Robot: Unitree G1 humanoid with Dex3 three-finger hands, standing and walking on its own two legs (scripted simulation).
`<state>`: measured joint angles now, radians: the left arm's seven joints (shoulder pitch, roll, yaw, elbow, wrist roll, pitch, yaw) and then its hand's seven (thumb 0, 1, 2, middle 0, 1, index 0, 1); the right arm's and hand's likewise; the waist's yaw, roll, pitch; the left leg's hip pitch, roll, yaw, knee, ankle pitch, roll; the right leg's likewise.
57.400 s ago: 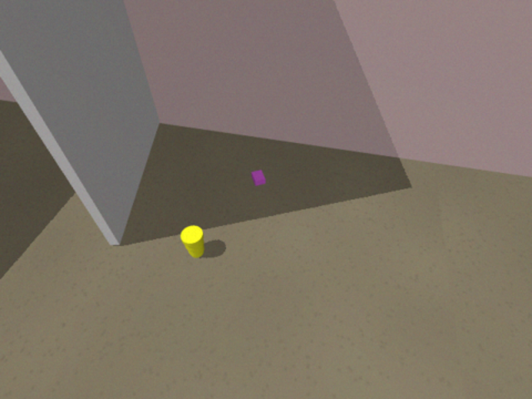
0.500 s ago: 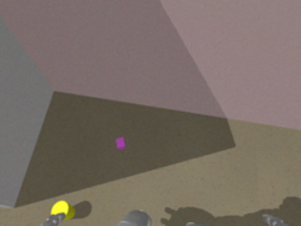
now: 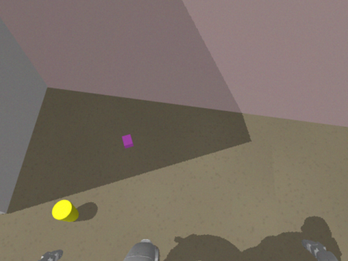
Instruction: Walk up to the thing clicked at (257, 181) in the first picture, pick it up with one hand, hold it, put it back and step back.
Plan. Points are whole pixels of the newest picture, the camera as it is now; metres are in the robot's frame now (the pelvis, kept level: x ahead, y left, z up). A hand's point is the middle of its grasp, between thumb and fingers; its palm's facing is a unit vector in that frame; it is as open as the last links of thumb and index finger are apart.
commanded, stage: step back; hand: left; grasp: from above
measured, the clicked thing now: (127, 141) +0.82 +0.35 -0.73
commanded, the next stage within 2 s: stand in 1.58 s
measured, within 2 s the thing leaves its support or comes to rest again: neither
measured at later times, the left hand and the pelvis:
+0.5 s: hand out of the picture -0.07 +0.27 -0.14, palm faces +0.05 -0.92 -0.38, open 7.4 cm; pelvis -0.17 -0.01 +0.01, yaw +3 degrees
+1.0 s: hand out of the picture -0.18 +0.27 -0.14, palm faces +0.05 -0.93 -0.37, open 7.4 cm; pelvis -0.22 -0.01 +0.01, yaw +3 degrees
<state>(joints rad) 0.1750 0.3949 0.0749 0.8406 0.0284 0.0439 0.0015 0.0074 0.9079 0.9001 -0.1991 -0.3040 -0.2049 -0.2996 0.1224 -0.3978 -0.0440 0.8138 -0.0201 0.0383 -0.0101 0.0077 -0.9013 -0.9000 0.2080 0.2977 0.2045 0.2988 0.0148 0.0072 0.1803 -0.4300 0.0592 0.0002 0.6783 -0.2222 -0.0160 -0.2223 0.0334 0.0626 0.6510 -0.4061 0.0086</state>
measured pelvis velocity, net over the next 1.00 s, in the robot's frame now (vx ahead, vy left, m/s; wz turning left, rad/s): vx -0.22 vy -0.01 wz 0.05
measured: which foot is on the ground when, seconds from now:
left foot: down 0.00-0.02, up 0.04-0.30, down 0.32-0.64, up 0.66-0.86, down 0.88-1.00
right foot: down 0.00-0.32, up 0.34-0.60, down 0.62-1.00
